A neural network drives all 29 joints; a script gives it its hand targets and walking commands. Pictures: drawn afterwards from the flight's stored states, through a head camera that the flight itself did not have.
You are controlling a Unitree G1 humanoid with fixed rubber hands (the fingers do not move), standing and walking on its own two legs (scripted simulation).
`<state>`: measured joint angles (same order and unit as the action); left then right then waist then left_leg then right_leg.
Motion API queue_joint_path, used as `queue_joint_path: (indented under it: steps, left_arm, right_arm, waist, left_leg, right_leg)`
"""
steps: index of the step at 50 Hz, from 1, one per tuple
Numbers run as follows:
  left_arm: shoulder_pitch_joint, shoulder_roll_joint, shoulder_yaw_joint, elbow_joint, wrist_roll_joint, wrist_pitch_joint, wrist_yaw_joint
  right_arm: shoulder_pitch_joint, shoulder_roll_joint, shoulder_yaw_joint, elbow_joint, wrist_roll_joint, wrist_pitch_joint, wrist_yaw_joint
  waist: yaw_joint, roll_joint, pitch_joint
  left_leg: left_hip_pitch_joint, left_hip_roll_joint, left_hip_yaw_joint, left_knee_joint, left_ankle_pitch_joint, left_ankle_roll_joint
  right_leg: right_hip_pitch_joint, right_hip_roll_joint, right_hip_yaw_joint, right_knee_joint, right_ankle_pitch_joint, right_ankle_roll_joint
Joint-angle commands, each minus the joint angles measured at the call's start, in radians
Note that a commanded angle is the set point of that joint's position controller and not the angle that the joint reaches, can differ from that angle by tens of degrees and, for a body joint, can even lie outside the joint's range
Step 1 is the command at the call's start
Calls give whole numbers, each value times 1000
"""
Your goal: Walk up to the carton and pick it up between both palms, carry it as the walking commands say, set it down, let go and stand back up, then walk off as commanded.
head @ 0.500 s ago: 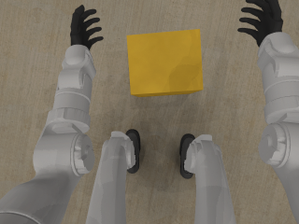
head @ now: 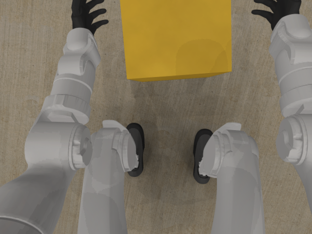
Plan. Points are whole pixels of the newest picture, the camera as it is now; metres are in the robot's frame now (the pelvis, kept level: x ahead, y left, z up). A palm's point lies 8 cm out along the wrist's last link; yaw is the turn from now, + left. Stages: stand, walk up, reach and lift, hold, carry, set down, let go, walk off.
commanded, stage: reach and lift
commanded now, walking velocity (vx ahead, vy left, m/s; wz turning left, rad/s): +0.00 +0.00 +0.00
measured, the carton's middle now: (174, 43) +0.52 -0.02 -0.31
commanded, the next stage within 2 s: none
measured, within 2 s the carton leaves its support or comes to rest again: leaves its support in 1.82 s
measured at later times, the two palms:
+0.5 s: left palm (101, 35) +0.53 +0.17 -0.24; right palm (254, 34) +0.52 -0.22 -0.25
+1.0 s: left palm (107, 36) +0.53 +0.15 -0.23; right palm (248, 31) +0.52 -0.20 -0.24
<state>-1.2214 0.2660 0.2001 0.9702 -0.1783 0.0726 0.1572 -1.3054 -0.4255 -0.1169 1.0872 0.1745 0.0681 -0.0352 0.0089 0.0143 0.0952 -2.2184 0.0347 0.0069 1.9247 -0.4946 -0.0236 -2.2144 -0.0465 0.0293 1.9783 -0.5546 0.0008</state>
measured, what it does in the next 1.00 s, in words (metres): lowers itself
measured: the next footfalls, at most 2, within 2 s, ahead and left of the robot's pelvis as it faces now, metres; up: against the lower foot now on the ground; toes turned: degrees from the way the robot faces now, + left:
none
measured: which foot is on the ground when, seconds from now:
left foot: down 0.00-1.00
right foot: down 0.00-1.00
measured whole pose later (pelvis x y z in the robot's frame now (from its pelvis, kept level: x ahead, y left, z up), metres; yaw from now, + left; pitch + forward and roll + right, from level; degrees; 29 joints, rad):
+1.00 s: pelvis -0.01 +0.00 -0.06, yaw +0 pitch +39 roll +2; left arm -1.44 0.30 0.07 1.20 -0.29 -0.01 0.17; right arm -1.47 -0.41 0.04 1.22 0.27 0.00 -0.09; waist 0.01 0.02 0.32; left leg -2.31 0.03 -0.01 2.12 -0.49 -0.03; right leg -2.30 -0.04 0.03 2.17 -0.55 0.00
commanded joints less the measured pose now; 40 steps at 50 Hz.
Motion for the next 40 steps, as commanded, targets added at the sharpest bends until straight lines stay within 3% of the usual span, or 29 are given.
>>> queue_joint_path:
  steps: [1, 15, 23, 40]
  left_arm:
    - [-239, 125, -16, -74, -27, -33, 3]
    - [-383, 156, -108, 88, -111, -77, 0]
    - [-400, 163, -136, 111, -154, -83, 6]
    - [-378, 133, -109, 138, -121, -98, 1]
  right_arm:
    - [-264, -143, 5, -76, 23, -33, -12]
    - [-400, -162, 106, 35, 108, -70, -31]
    - [-425, -179, 128, -1, 113, -75, -47]
    - [-384, -113, 135, 43, 105, -77, -46]
  waist:
    - [-15, -61, -1093]
    - [-18, -48, -965]
    - [-25, -67, -1029]
    - [-2, -66, -917]
  left_leg:
    - [606, -82, 53, -58, 278, -22]
    - [536, -59, 32, 81, 246, -26]
    - [561, -55, 40, 121, 268, -24]
    - [489, -59, 40, 97, 254, -24]
  right_leg:
    - [552, 49, -36, -141, 302, 18]
    - [492, 26, -18, -5, 254, 13]
    - [564, 25, -30, 31, 280, 19]
    - [477, 43, -20, 6, 262, 23]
